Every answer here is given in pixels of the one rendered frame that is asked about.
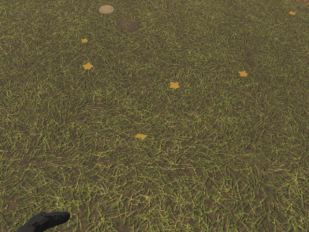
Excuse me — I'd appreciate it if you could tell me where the robot left hand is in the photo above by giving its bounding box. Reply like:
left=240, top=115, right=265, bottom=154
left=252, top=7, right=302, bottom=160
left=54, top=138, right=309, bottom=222
left=14, top=211, right=70, bottom=232

